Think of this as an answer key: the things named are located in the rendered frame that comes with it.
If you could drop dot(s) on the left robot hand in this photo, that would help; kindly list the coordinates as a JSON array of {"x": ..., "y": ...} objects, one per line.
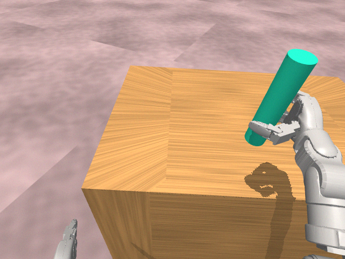
[{"x": 66, "y": 248}]

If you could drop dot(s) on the right robot hand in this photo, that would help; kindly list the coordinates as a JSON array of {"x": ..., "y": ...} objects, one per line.
[{"x": 304, "y": 115}]

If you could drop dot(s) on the right robot arm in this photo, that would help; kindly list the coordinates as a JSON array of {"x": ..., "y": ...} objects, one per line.
[{"x": 324, "y": 178}]

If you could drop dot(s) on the can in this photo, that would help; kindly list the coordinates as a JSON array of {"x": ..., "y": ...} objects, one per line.
[{"x": 293, "y": 72}]

